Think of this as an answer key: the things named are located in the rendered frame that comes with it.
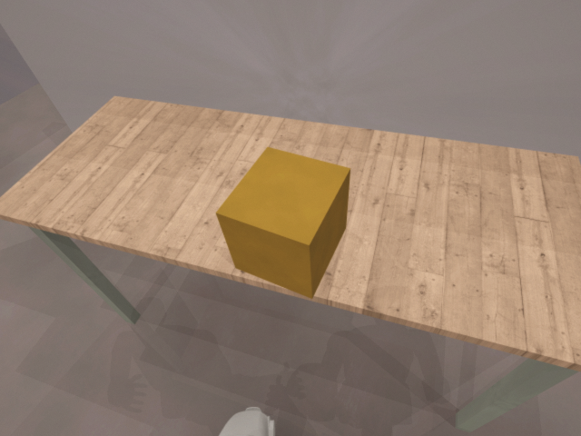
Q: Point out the robot left thigh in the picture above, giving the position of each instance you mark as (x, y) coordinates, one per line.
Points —
(249, 423)

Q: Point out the carton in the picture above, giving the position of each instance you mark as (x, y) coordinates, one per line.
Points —
(285, 218)

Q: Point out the table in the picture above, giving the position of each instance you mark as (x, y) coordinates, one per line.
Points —
(476, 242)

